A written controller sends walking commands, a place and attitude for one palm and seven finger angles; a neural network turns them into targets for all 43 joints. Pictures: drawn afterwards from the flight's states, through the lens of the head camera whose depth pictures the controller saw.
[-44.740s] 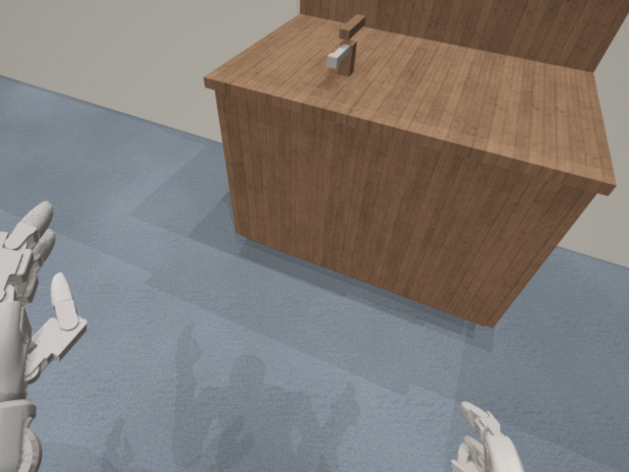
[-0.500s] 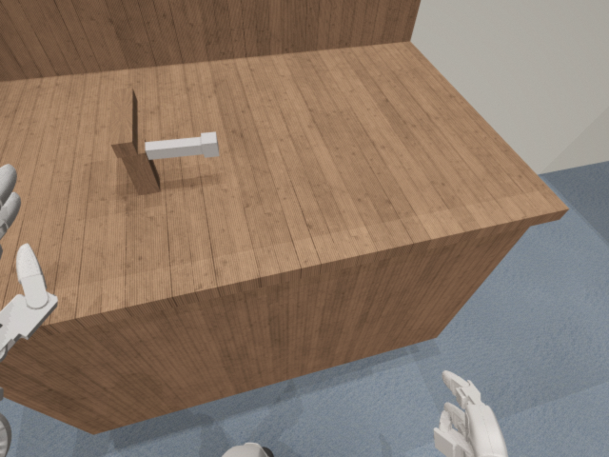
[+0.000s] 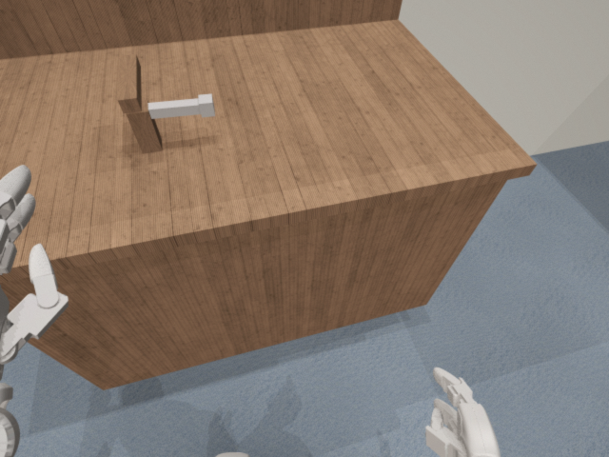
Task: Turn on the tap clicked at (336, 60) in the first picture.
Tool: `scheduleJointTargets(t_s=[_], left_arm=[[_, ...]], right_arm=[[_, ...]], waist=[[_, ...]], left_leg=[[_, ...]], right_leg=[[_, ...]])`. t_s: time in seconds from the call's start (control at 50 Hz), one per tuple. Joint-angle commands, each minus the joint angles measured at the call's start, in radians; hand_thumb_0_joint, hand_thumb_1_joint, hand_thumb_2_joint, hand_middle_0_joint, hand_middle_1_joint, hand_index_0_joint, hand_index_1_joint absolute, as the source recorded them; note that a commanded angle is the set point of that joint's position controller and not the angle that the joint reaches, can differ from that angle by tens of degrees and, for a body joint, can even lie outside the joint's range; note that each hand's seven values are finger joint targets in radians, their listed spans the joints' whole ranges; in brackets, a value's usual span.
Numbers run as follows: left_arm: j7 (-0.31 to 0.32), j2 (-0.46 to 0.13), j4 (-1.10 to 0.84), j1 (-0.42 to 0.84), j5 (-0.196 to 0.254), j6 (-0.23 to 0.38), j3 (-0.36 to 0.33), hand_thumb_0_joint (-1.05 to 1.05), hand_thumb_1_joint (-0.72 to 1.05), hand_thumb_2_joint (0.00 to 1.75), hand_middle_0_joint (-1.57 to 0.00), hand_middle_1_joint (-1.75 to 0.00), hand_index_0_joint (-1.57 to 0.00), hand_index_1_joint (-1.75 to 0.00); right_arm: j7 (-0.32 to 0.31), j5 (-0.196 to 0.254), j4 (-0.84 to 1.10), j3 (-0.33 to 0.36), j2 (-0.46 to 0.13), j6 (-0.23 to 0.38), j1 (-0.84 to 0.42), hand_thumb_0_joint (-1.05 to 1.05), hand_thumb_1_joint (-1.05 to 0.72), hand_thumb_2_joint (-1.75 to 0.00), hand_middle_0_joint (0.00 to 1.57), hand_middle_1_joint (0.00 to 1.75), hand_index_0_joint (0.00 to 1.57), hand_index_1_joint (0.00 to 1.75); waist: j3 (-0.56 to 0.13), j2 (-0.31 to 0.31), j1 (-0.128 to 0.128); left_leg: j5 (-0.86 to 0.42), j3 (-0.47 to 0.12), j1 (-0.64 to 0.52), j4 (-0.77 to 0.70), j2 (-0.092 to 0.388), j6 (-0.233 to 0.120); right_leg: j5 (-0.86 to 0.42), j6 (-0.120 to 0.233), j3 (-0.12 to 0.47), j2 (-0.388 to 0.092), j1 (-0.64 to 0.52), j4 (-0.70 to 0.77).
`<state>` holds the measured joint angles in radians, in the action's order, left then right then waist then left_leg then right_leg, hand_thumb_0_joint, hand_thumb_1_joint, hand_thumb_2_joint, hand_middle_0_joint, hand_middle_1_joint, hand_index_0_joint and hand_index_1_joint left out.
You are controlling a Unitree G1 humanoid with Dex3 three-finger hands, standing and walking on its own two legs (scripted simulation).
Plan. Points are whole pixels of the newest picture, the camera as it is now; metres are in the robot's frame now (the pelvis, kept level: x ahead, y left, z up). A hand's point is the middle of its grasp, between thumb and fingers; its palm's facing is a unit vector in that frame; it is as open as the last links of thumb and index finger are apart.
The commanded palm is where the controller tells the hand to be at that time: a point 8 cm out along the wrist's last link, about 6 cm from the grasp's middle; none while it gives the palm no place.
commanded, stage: stop stepping back and stand still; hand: left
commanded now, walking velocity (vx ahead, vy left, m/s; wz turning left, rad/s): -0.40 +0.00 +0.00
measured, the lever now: (206, 105) +0.65 +0.23 +0.08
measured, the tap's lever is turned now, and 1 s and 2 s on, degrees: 86 86 86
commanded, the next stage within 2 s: stand and check the lever's angle in 1.20 s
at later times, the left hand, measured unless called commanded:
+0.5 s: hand out of the picture +0.08 +0.22 +0.17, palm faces +0.48 -0.77 -0.42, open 7.4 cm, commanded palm +0.02 +0.25 +0.19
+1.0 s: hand out of the picture +0.02 +0.18 +0.17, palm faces +0.49 -0.78 -0.38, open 7.4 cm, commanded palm -0.04 +0.22 +0.19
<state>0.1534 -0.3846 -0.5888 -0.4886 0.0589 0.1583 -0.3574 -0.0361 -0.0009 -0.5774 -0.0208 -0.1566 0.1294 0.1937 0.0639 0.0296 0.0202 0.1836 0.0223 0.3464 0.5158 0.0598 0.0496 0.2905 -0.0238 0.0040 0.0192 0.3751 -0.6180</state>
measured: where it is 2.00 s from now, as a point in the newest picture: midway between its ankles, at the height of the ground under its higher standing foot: outside the picture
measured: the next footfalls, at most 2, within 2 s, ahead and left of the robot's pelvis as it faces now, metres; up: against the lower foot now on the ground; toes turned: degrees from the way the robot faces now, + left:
right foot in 0.02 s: +0.08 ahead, -0.10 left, +0.00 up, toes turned +0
left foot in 0.34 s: -0.12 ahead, +0.13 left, +0.00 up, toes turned +5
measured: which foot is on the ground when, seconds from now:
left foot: down 0.00-0.04, up 0.06-0.32, down 0.34-0.48, up 0.50-0.70, down 0.72-1.00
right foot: up 0.00-0.00, down 0.02-0.72, up 0.74-0.98, down 1.00-1.00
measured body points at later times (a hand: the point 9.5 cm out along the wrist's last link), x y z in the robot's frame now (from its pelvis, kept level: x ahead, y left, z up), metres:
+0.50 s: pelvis -0.11 -0.04 -0.01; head -0.13 -0.06 +0.44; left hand +0.05 +0.25 +0.19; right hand +0.02 -0.29 -0.11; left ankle -0.16 +0.12 -0.72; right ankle -0.02 -0.10 -0.73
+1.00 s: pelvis -0.17 -0.08 +0.00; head -0.19 -0.08 +0.45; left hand -0.02 +0.22 +0.19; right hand -0.02 -0.27 -0.09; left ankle -0.15 +0.07 -0.73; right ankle -0.14 -0.18 -0.73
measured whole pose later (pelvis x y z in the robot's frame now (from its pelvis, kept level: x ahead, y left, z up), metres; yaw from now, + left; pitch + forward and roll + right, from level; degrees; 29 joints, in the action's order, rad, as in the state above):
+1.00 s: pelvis -0.17 -0.08 +0.00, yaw +5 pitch -1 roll +0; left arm 0.16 -0.35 -0.47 -0.48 0.04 0.12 -0.34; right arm -0.05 0.01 -0.63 -0.04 -0.16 0.12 0.29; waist -0.04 -0.01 -0.01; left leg 0.34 0.06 0.33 0.62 0.08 -0.03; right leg 0.34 0.04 -0.07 -0.01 0.28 -0.56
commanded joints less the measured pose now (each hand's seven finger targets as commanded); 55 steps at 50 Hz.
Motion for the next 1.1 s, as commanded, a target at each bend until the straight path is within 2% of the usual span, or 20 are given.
scheduleJointTargets(t_s=[0.0,0.02,0.04,0.1,0.22,0.28,0.34,0.4,0.44,0.46,0.48,0.5,0.66,0.7,0.72,0.8,0.92,0.94,0.98,1.08], left_arm=[[0.002,-0.188,-0.201,0.075,-0.016,0.071,-0.12,0.0,0.9,0.9,-0.2,-0.3,-0.2,-0.3],[0.005,-0.195,-0.176,0.03,-0.005,0.064,-0.13,0.0,0.9,0.9,-0.2,-0.3,-0.2,-0.3],[0.005,-0.185,-0.175,-0.014,0.002,0.048,-0.127,0.0,0.9,0.9,-0.2,-0.3,-0.2,-0.3],[0.021,-0.169,-0.157,-0.02,0.002,0.026,-0.127,0.0,0.9,0.9,-0.2,-0.3,-0.2,-0.3],[0.036,-0.183,-0.142,0.022,-0.011,0.021,-0.123,0.0,0.9,0.9,-0.2,-0.3,-0.2,-0.3],[0.031,-0.183,-0.185,0.013,-0.004,0.041,-0.117,0.0,0.9,0.9,-0.2,-0.3,-0.2,-0.3],[0.033,-0.204,-0.188,0.007,0.004,0.056,-0.159,0.0,0.9,0.9,-0.2,-0.3,-0.2,-0.3],[0.013,-0.138,-0.039,0.048,-0.009,0.052,-0.111,0.0,0.9,0.9,-0.2,-0.3,-0.2,-0.3],[-0.002,-0.121,0.005,0.081,-0.014,0.036,-0.085,0.0,0.9,0.9,-0.2,-0.3,-0.2,-0.3],[-0.017,-0.129,0.013,0.1,-0.012,0.038,-0.068,0.0,0.9,0.9,-0.2,-0.3,-0.2,-0.3],[-0.028,-0.16,-0.02,0.14,0.003,0.046,-0.102,0.0,0.9,0.9,-0.2,-0.3,-0.2,-0.3],[-0.039,-0.147,-0.053,0.165,-0.002,0.062,-0.086,0.0,0.9,0.9,-0.2,-0.3,-0.2,-0.3],[0.012,-0.171,-0.183,0.165,-0.015,0.04,-0.086,0.0,0.9,0.9,-0.2,-0.3,-0.2,-0.3],[0.026,-0.155,-0.198,0.231,-0.026,0.047,-0.089,0.0,0.9,0.9,-0.2,-0.3,-0.2,-0.3],[0.014,-0.191,-0.158,0.227,-0.061,0.054,-0.126,0.0,0.9,0.9,-0.2,-0.3,-0.2,-0.3],[0.001,-0.103,0.067,0.143,-0.018,0.022,-0.046,0.0,0.9,0.9,-0.2,-0.3,-0.2,-0.3],[0.018,-0.112,-0.12,0.128,-0.02,0.024,-0.057,0.0,0.9,0.9,-0.2,-0.3,-0.2,-0.3],[0.016,-0.111,-0.092,0.092,-0.028,0.018,-0.055,0.0,0.9,0.9,-0.2,-0.3,-0.2,-0.3],[0.012,-0.18,-0.126,0.169,-0.024,0.031,-0.094,0.0,0.9,0.9,-0.2,-0.3,-0.2,-0.3],[0.011,-0.167,-0.131,0.152,-0.009,0.058,-0.109,0.0,0.9,0.9,-0.2,-0.3,-0.2,-0.3]], right_arm=[[-0.014,0.002,0.153,0.066,-0.162,0.038,-0.096,0.0,-0.9,-0.9,0.2,0.3,0.2,0.3],[-0.018,0.023,0.155,0.089,-0.151,0.036,-0.056,0.0,-0.9,-0.9,0.2,0.3,0.2,0.3],[-0.008,0.017,0.142,0.101,-0.176,0.026,-0.037,0.0,-0.9,-0.9,0.2,0.3,0.2,0.3],[-0.019,0.013,0.128,0.044,-0.114,-0.009,-0.069,0.0,-0.9,-0.9,0.2,0.3,0.2,0.3],[-0.038,0.008,0.124,0.062,-0.153,0.017,-0.045,0.0,-0.9,-0.9,0.2,0.3,0.2,0.3],[-0.037,0.01,0.137,0.069,-0.176,0.035,-0.016,0.0,-0.9,-0.9,0.2,0.3,0.2,0.3],[-0.042,0.02,0.131,0.097,-0.204,0.056,0.0,0.0,-0.9,-0.9,0.2,0.3,0.2,0.3],[-0.026,0.025,0.068,0.083,-0.185,0.068,-0.019,0.0,-0.9,-0.9,0.2,0.3,0.2,0.3],[-0.037,0.021,0.075,0.088,-0.196,0.063,-0.034,0.0,-0.9,-0.9,0.2,0.3,0.2,0.3],[-0.034,0.023,0.089,0.1,-0.201,0.051,-0.061,0.0,-0.9,-0.9,0.2,0.3,0.2,0.3],[-0.034,0.019,0.106,0.099,-0.194,0.052,-0.084,0.0,-0.9,-0.9,0.2,0.3,0.2,0.3],[-0.02,0.013,0.051,0.094,-0.173,0.047,-0.037,0.0,-0.9,-0.9,0.2,0.3,0.2,0.3],[-0.04,0.002,0.07,0.035,-0.143,0.042,-0.06,0.0,-0.9,-0.9,0.2,0.3,0.2,0.3],[-0.037,-0.001,0.09,0.04,-0.186,0.056,-0.056,0.0,-0.9,-0.9,0.2,0.3,0.2,0.3],[-0.029,0.001,0.098,0.055,-0.171,0.071,-0.069,0.0,-0.9,-0.9,0.2,0.3,0.2,0.3],[0.0,0.039,0.043,0.041,-0.145,0.045,-0.055,0.0,-0.9,-0.9,0.2,0.3,0.2,0.3],[-0.028,0.008,0.096,0.049,-0.168,0.041,-0.072,0.0,-0.9,-0.9,0.2,0.3,0.2,0.3],[-0.029,0.004,0.096,0.053,-0.167,0.039,-0.06,0.0,-0.9,-0.9,0.2,0.3,0.2,0.3],[-0.024,0.015,0.101,0.057,-0.141,0.034,-0.08,0.0,-0.9,-0.9,0.2,0.3,0.2,0.3],[-0.027,0.021,0.069,0.06,-0.14,0.029,-0.076,0.0,-0.9,-0.9,0.2,0.3,0.2,0.3]], waist=[[-0.133,0.061,-0.005],[-0.209,0.298,0.004],[-0.256,0.237,0.006],[-0.198,0.061,-0.054],[-0.182,0.155,-0.042],[-0.182,-0.024,-0.054],[-0.165,-0.424,-0.05],[0.04,-0.181,-0.026],[0.01,0.089,-0.004],[-0.056,0.355,-0.017],[-0.068,0.307,-0.04],[-0.095,0.146,-0.055],[-0.157,0.021,-0.058],[-0.091,-0.488,-0.063],[-0.166,-0.337,-0.011],[0.068,-0.052,-0.038],[-0.136,-0.278,-0.015],[-0.131,-0.155,-0.004],[-0.126,0.281,-0.005],[-0.095,0.033,-0.039]], left_leg=[[0.308,-0.029,0.101,0.174,0.043,-0.057],[0.359,0.023,0.094,0.473,-0.081,-0.014],[0.309,-0.067,0.068,0.639,-0.089,-0.017],[0.199,-0.057,0.078,0.614,-0.037,-0.026],[0.305,0.01,-0.096,0.186,-0.062,-0.091],[0.259,0.015,-0.149,-0.183,-0.045,-0.132],[0.292,-0.222,-0.103,-0.307,0.205,-0.25],[0.138,-0.17,0.058,-0.198,0.201,-0.224],[0.247,-0.045,0.136,0.203,0.017,-0.129],[0.348,0.015,0.227,0.518,-0.095,-0.104],[0.285,-0.06,0.227,0.709,-0.101,-0.087],[0.246,-0.1,0.166,0.731,-0.069,-0.079],[0.294,0.045,-0.3,0.024,-0.055,-0.123],[0.67,-0.405,-0.19,-0.377,0.235,-0.242],[0.306,-0.248,0.009,-0.326,0.233,-0.264],[0.56,-0.379,0.027,-0.351,0.278,-0.282],[0.494,-0.083,0.044,-0.179,0.13,-0.153],[0.437,-0.023,0.114,0.009,0.067,-0.135],[0.306,0.03,0.357,0.587,-0.064,-0.081],[0.155,-0.035,0.071,0.35,0.025,-0.074]], right_leg=[[-0.29,0.05,0.125,-0.162,-0.12,0.315],[-0.052,0.158,0.407,-0.361,-0.031,0.429],[-0.048,0.182,0.443,-0.381,-0.032,0.42],[0.116,0.147,0.313,-0.31,0.014,0.344],[0.297,0.112,0.289,-0.294,0.008,0.373],[0.253,0.065,0.194,-0.179,-0.076,0.202],[0.173,-0.024,-0.061,0.036,0.009,-0.347],[0.17,0.02,0.038,-0.053,0.017,-0.203],[0.003,0.028,0.054,-0.039,-0.265,0.224],[0.157,0.089,0.384,-0.245,-0.273,0.404],[0.247,0.144,0.583,-0.338,-0.153,0.461],[0.524,0.131,0.588,-0.331,-0.044,0.477],[0.429,0.111,0.186,-0.205,0.194,0.273],[0.27,0.014,-0.082,0.079,0.271,-0.466],[0.169,0.019,0.019,0.051,0.15,-0.74],[0.051,0.022,0.066,-0.066,0.4,-0.689],[0.116,0.052,-0.161,0.021,-0.236,0.115],[0.073,0.071,-0.107,0.001,-0.323,0.211],[-0.063,0.231,0.494,-0.365,-0.362,0.423],[0.017,0.206,0.233,-0.321,-0.082,0.322]])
